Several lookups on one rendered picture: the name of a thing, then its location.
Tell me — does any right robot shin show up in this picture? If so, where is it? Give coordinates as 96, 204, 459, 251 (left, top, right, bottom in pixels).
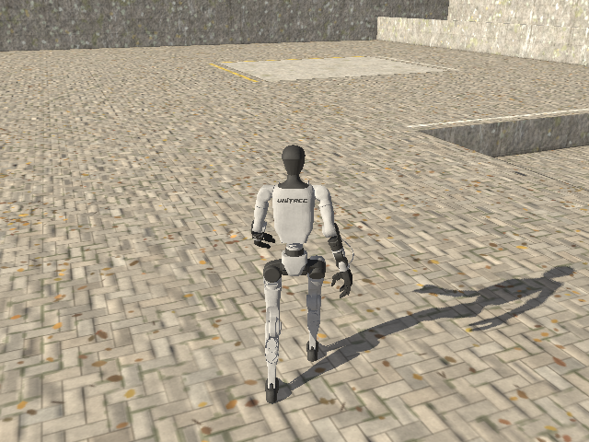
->
307, 295, 321, 350

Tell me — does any robot shin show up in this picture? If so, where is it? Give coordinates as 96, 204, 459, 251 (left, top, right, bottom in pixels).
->
307, 295, 321, 350
265, 320, 279, 389

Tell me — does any left robot upper arm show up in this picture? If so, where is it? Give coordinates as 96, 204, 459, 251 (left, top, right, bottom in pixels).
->
252, 185, 275, 233

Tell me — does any left robot forearm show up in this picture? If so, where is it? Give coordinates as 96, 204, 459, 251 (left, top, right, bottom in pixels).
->
251, 220, 263, 241

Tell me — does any left robot shin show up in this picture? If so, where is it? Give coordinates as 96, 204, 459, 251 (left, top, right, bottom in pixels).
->
265, 320, 279, 389

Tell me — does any right robot forearm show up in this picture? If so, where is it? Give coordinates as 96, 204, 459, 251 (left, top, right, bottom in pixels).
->
328, 223, 350, 272

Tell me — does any robot right hand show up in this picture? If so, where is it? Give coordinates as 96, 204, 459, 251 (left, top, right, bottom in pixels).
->
331, 269, 352, 298

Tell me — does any robot left hand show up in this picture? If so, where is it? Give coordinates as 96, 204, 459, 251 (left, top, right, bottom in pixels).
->
254, 232, 275, 249

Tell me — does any right robot upper arm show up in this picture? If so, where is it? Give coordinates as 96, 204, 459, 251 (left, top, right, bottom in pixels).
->
312, 185, 337, 238

